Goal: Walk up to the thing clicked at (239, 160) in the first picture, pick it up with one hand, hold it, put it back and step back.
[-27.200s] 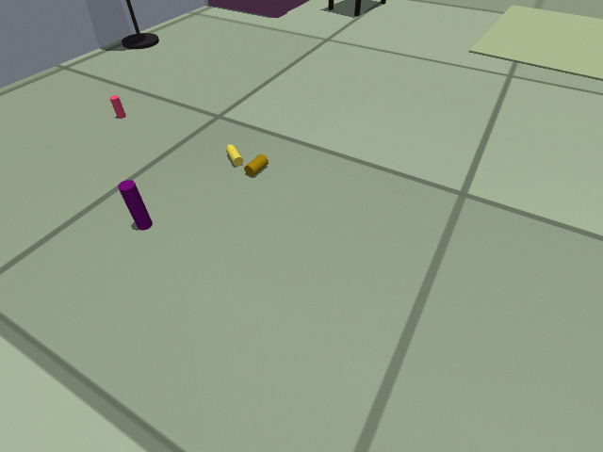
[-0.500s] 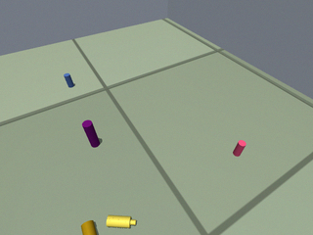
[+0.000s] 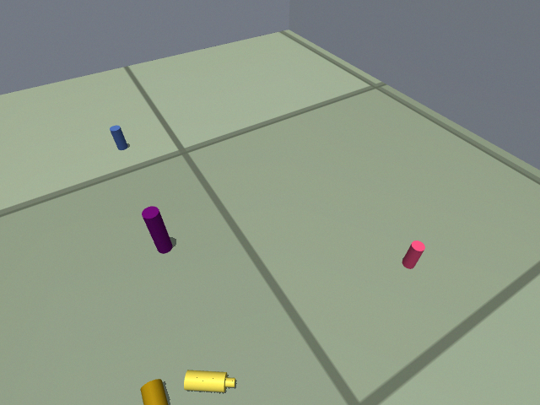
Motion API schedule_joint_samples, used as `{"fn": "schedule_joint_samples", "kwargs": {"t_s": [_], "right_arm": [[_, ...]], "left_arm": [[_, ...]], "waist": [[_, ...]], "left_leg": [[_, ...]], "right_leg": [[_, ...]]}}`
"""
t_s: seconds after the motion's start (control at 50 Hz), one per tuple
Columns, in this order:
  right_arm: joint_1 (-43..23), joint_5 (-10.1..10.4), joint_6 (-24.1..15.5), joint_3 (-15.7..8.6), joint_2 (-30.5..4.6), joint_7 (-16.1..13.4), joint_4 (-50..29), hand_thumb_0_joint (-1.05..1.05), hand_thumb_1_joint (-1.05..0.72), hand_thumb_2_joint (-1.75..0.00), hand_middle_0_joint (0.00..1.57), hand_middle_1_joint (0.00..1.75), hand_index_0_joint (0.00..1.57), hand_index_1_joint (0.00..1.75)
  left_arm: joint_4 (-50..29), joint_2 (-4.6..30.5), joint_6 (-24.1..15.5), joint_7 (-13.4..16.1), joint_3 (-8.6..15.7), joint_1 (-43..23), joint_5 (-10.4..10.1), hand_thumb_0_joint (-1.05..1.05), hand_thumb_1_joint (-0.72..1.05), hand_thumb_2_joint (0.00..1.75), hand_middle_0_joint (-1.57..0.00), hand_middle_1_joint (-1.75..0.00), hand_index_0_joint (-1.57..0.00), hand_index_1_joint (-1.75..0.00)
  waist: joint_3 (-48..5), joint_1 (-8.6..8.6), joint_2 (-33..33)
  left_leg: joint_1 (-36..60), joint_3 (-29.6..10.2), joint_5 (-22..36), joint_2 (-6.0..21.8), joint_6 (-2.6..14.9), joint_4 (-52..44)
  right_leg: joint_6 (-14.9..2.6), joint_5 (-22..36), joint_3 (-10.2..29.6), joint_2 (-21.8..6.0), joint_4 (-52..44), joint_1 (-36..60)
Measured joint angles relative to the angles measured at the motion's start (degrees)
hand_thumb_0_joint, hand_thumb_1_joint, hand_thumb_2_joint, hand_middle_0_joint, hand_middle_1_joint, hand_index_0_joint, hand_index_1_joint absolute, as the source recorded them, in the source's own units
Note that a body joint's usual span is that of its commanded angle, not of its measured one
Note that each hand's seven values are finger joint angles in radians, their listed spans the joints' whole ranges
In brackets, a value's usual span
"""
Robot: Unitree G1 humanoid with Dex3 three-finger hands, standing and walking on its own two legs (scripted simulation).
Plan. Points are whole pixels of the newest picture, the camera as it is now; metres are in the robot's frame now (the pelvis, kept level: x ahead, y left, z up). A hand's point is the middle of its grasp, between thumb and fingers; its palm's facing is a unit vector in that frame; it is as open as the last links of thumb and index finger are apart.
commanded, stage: stand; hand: left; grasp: from above
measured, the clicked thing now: (210, 381) +0.38 +0.22 -0.75
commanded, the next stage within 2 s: rise first in 0.08 s
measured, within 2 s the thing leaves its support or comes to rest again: neither
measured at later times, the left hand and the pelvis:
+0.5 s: hand out of the picture +0.15 +0.25 -0.18, palm faces -0.06 -0.93 -0.36, open 10.4 cm; pelvis -0.01 +0.00 -0.03, yaw -1 degrees
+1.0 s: hand out of the picture +0.11 +0.27 -0.26, palm faces -0.20 -0.86 -0.48, open 14.2 cm; pelvis -0.03 +0.00 -0.12, yaw -1 degrees
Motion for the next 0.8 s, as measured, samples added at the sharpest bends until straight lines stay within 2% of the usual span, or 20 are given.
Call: {"fn": "schedule_joint_samples", "kwargs": {"t_s": [0.2, 0.24, 0.28, 0.32, 0.36, 0.42, 0.54, 0.64, 0.8], "right_arm": [[-0.06, 0.01, 0.01, -0.05, 0.00, 0.02, 0.03, 0.00, -0.90, -0.90, 0.20, 0.30, 0.20, 0.30], [1.63, 1.86, -0.23, 0.17, 0.18, -1.02, -4.92, 0.00, -0.90, -0.90, 0.20, 0.30, 0.20, 0.30], [2.89, 3.03, -1.21, 0.11, 0.88, -1.93, -9.75, 0.00, -0.90, -0.90, 0.20, 0.30, 0.20, 0.30], [3.42, 3.23, -1.50, -0.10, 2.11, -2.34, -13.24, 0.00, -0.90, -0.90, 0.20, 0.30, 0.20, 0.30], [3.88, 2.63, -1.70, -0.57, 3.59, -2.22, -15.84, 0.00, -0.89, -0.90, 0.20, 0.30, 0.20, 0.30], [5.19, 2.04, -1.76, -1.28, 5.32, -1.72, -19.15, 0.00, -0.90, -0.90, 0.20, 0.30, 0.20, 0.30], [7.90, 2.02, -1.52, -1.75, 6.24, -0.93, -23.86, 0.00, -0.89, -0.90, 0.20, 0.30, 0.20, 0.30], [8.46, 1.60, -2.88, -2.37, 5.92, -0.57, -26.82, 0.00, -0.88, -0.90, 0.21, 0.30, 0.20, 0.30], [6.24, 0.99, -4.86, -3.03, 5.91, -0.97, -29.75, 0.01, -0.88, -0.90, 0.20, 0.30, 0.20, 0.30]], "left_arm": [[-0.05, 0.01, -0.10, 0.08, -0.11, 0.11, -0.01, 0.00, 0.90, 0.90, -0.20, -0.30, -0.20, -0.31], [-2.99, -0.48, -0.46, 0.81, 0.70, 0.28, -1.40, 0.01, 0.88, 0.90, -0.21, -0.32, -0.20, -0.32], [-3.23, -1.15, -1.40, 1.07, 2.23, -2.74, -1.57, 0.01, 0.84, 0.90, -0.21, -0.37, -0.20, -0.37], [-1.91, -1.10, -1.22, 0.52, 4.03, -6.79, -0.51, 0.01, 0.76, 0.90, -0.20, -0.44, -0.20, -0.44], [-1.11, -0.50, -1.01, -0.30, 6.19, -9.92, 1.45, 0.01, 0.66, 0.90, -0.19, -0.53, -0.19, -0.53], [-3.12, 0.10, -0.09, -0.96, 8.21, -11.08, 4.05, 0.00, 0.49, 0.90, -0.16, -0.69, -0.17, -0.68], [-8.97, -0.80, 4.44, -0.58, 8.90, -8.32, 7.46, 0.00, 0.07, 0.94, -0.10, -0.92, -0.12, -0.91], [-14.14, -1.42, 5.69, -0.05, 9.70, -4.97, 9.27, 0.00, -0.24, 0.96, -0.08, -1.02, -0.10, -1.01], [-25.46, -1.32, 6.70, -0.18, 9.72, 0.99, 11.65, 0.00, -0.48, 0.99, -0.08, -1.07, -0.08, -1.07]], "waist": [[0.00, 0.01, 0.13], [-0.35, -0.10, 0.16], [0.29, -0.14, 0.17], [0.29, -0.29, -0.16], [-0.50, -0.64, -0.72], [-1.76, -1.22, -1.13], [-4.07, -2.21, -0.48], [-5.91, -2.20, -0.14], [-7.54, -1.68, -0.14]], "left_leg": [[-0.02, -0.04, -0.15, 0.01, 0.02, 0.16], [-2.74, -0.08, -0.82, 0.00, 0.09, 2.21], [-5.94, -0.29, -1.60, 0.05, 0.12, 4.95], [-9.86, -0.34, -2.50, 0.29, 0.03, 8.07], [-14.08, -0.21, -3.69, 0.63, -0.10, 11.51], [-18.63, 0.20, -5.69, 1.12, -0.21, 16.02], [-24.44, 0.51, -9.05, 1.56, -0.02, 22.62], [-32.22, 0.34, -13.00, 1.83, 0.17, 31.31], [-43.14, -0.49, -17.89, 2.07, 0.27, 43.21]], "right_leg": [[0.03, -0.07, -0.03, 0.01, -0.02, 0.07], [-0.08, -0.93, -0.02, -0.07, 2.43, -2.81], [-0.23, -1.86, -0.15, -0.10, 5.30, -5.99], [-0.37, -2.81, -0.10, 0.04, 8.48, -9.95], [-0.55, -3.98, 0.16, 0.27, 12.02, -14.31], [-0.69, -5.71, 0.72, 0.62, 16.41, -19.05], [-0.51, -8.52, 1.24, 0.86, 22.33, -24.74], [-0.29, -12.30, 1.37, 0.90, 30.75, -32.39], [-0.22, -17.26, 0.99, 0.88, 42.36, -42.90]]}}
